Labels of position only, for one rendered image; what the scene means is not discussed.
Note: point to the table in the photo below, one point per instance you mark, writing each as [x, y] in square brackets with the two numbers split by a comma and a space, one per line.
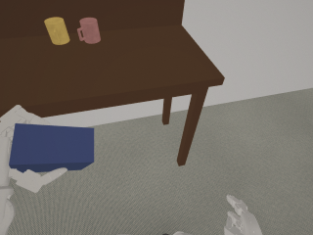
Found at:
[145, 54]

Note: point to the robot left hand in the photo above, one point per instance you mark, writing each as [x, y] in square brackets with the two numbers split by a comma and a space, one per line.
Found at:
[28, 180]

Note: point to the sponge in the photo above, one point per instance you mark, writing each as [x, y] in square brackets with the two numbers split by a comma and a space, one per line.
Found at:
[43, 148]

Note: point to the robot right hand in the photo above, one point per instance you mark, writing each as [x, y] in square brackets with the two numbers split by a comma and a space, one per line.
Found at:
[245, 223]

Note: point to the robot left forearm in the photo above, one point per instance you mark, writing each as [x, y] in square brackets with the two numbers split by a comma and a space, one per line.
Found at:
[7, 209]

